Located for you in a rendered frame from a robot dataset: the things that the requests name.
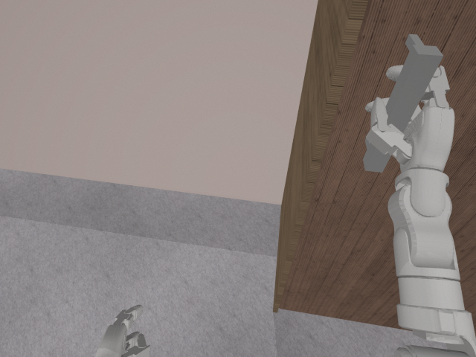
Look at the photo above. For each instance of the right robot hand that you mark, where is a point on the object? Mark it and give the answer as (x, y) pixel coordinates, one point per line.
(430, 130)

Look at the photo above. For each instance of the handle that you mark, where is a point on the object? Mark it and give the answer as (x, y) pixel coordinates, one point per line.
(416, 74)

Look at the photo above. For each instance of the left robot hand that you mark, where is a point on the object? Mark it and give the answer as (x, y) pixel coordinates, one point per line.
(115, 341)

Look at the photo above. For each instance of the robot right forearm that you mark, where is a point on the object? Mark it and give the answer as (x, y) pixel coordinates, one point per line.
(431, 300)

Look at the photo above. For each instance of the wardrobe door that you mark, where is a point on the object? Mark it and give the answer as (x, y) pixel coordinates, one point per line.
(344, 264)

